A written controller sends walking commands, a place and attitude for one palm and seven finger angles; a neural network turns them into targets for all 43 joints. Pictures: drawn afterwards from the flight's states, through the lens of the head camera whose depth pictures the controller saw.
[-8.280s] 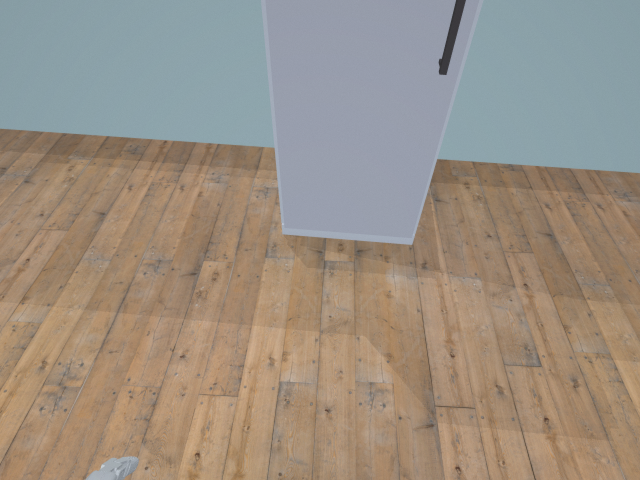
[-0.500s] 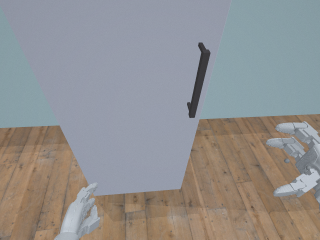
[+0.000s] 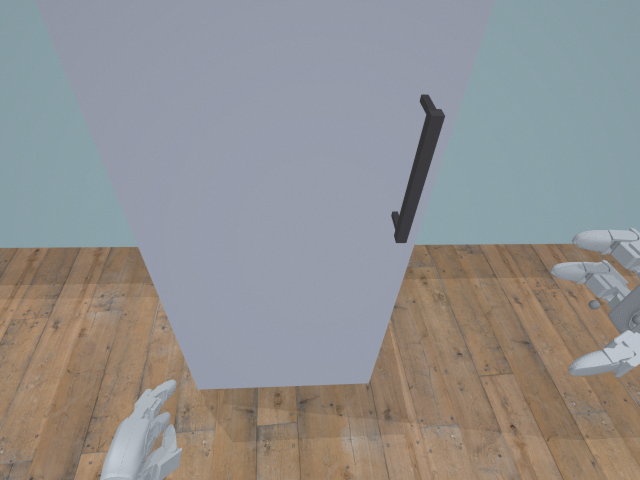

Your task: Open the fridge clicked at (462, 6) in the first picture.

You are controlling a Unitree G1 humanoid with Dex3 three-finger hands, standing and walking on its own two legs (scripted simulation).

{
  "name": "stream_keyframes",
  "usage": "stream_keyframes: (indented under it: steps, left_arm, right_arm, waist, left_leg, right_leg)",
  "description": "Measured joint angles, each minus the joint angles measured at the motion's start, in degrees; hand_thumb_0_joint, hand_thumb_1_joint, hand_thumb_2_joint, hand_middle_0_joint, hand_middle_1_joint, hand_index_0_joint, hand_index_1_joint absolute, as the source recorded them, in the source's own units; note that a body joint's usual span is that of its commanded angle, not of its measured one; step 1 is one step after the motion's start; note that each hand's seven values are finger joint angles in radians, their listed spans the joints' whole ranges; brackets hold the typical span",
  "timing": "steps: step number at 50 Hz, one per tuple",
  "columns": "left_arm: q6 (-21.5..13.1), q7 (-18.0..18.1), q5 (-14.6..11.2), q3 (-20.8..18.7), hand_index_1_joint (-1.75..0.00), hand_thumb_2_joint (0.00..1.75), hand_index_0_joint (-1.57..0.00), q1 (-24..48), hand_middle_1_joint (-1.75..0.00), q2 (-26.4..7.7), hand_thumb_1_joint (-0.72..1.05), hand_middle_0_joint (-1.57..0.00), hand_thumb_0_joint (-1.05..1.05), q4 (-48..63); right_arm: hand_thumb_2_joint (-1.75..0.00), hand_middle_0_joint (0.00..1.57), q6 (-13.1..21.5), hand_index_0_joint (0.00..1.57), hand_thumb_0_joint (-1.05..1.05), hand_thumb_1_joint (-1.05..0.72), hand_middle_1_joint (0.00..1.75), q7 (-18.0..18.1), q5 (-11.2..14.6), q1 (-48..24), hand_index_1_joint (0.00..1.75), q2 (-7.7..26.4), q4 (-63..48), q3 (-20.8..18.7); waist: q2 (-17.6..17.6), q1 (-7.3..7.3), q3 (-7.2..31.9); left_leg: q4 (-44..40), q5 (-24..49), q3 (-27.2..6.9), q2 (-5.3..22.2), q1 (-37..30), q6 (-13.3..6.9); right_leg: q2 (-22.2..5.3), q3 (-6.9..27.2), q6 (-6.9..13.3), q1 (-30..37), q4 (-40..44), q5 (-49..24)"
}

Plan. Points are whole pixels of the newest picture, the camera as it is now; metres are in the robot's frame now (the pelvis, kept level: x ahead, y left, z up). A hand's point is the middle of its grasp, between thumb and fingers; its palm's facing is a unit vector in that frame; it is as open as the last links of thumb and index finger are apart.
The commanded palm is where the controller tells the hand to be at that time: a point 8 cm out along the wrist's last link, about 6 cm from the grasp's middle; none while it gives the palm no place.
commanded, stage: raise the hand to about handle height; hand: right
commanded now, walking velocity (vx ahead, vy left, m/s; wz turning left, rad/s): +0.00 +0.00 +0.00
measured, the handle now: (412, 176) +0.51 -0.12 +0.13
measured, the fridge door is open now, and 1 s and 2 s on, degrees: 0 0 0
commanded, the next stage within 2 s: move the hooked fingers beside the handle in 0.18 s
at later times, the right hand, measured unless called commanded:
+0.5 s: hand (578, 294) +0.29 -0.27 +0.15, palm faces -0.01 +1.00 -0.05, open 14.0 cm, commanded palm +0.27 -0.31 +0.16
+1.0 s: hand (525, 251) +0.35 -0.23 +0.15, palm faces -0.04 +1.00 -0.02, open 14.0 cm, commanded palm +0.33 -0.28 +0.15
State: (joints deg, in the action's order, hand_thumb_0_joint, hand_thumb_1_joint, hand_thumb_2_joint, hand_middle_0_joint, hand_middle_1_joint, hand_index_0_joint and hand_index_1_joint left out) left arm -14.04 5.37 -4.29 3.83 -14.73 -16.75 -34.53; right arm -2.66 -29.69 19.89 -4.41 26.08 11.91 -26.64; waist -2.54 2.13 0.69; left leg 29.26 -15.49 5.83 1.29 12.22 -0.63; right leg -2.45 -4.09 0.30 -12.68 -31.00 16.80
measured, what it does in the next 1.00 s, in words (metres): stands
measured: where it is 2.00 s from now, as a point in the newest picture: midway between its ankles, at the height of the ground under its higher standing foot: outside the picture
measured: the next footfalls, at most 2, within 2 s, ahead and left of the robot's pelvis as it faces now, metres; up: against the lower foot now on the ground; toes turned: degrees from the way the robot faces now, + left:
none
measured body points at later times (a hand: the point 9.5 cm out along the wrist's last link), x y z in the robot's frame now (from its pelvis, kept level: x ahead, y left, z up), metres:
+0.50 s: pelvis -0.01 -0.01 +0.00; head -0.02 +0.01 +0.45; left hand +0.18 +0.22 -0.07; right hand +0.28 -0.32 +0.16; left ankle +0.00 +0.11 -0.74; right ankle +0.00 -0.11 -0.74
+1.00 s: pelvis +0.00 +0.00 +0.00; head +0.01 +0.01 +0.45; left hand +0.15 +0.25 -0.09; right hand +0.35 -0.29 +0.15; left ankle +0.00 +0.11 -0.73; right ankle +0.00 -0.11 -0.74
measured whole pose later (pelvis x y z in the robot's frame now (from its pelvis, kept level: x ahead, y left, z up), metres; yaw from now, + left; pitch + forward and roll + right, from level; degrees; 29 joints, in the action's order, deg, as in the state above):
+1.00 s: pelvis +0.00 +0.00 +0.00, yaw +0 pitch +1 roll +0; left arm -11.1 6.3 -4.5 3.4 -15.5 -16.2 -36.6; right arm -2.4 -22.7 15.7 -19.0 23.1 23.3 -19.4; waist -2.0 0.3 1.1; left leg 29.2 -15.4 5.1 1.7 14.3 -0.3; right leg -1.9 -4.7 0.6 -14.2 -30.2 16.6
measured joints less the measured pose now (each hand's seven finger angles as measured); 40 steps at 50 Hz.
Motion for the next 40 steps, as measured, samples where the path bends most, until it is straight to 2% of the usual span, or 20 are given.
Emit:
stream_keyframes:
  steps: [16, 22, 29, 35, 40]
  left_arm:
    - [0.06, 0.49, -0.10, 0.91, -0.30, 0.90, -0.21, 1.05, -0.30, 1.06, 0.90, -0.20, 0.01, -0.06]
    - [0.06, 1.02, -0.20, 1.14, -0.30, 0.90, -0.21, 1.01, -0.30, 1.11, 0.90, -0.20, 0.01, -0.73]
    - [0.62, 1.19, -0.05, 1.34, -0.30, 0.90, -0.21, 1.22, -0.30, 1.59, 0.90, -0.20, 0.01, -1.11]
    - [1.33, 0.79, -0.05, 1.14, -0.30, 0.90, -0.21, 0.46, -0.30, 1.65, 0.90, -0.20, 0.01, -0.93]
    - [1.98, 0.78, -0.17, 0.43, -0.30, 0.90, -0.21, -0.40, -0.30, 1.01, 0.90, -0.20, 0.01, -0.92]
  right_arm:
    - [-0.30, 0.30, -0.40, 0.30, -0.01, 0.50, 1.20, -0.06, -0.46, -1.08, 1.20, 0.53, 1.35, 0.70]
    - [-0.30, 0.30, 0.01, 0.30, -0.01, 0.51, 1.20, 1.16, -1.06, -4.30, 1.20, -0.87, 2.66, 3.55]
    - [-0.30, 0.30, -0.32, 0.30, -0.01, 0.51, 1.20, 3.62, -2.97, -8.76, 1.20, -1.81, 5.57, 6.08]
    - [-0.30, 0.30, -0.29, 0.30, -0.01, 0.50, 1.20, 4.75, -3.23, -10.92, 1.20, -1.69, 8.34, 5.54]
    - [-0.30, 0.30, -0.60, 0.30, -0.01, 0.50, 1.20, 5.57, -3.74, -11.86, 1.20, -1.55, 9.70, 5.41]
  waist:
    - [-0.24, 0.49, -0.15]
    - [-0.24, 0.86, -0.43]
    - [0.14, -0.22, -0.52]
    - [0.46, -1.34, 0.06]
    - [0.40, -1.66, 0.05]
  left_leg:
    - [-0.35, 0.40, 0.31, 0.34, -0.40, 0.25]
    - [-0.31, 0.49, 0.68, 0.70, -0.33, 0.45]
    - [-0.43, 0.74, 0.29, 0.83, 0.33, 0.50]
    - [-0.46, 0.72, -0.47, 0.64, 1.03, 0.48]
    - [-0.30, 0.53, -0.73, 0.49, 1.60, 0.45]
  right_leg:
    - [0.38, 0.35, 0.28, 0.07, 0.06, -0.35]
    - [0.75, 0.74, 0.49, -0.26, -0.11, -0.51]
    - [0.91, 0.36, 0.59, -0.55, 0.47, -0.87]
    - [0.75, -0.38, 0.51, -0.68, 1.02, -0.83]
    - [0.58, -0.62, 0.47, -1.14, 0.85, -0.55]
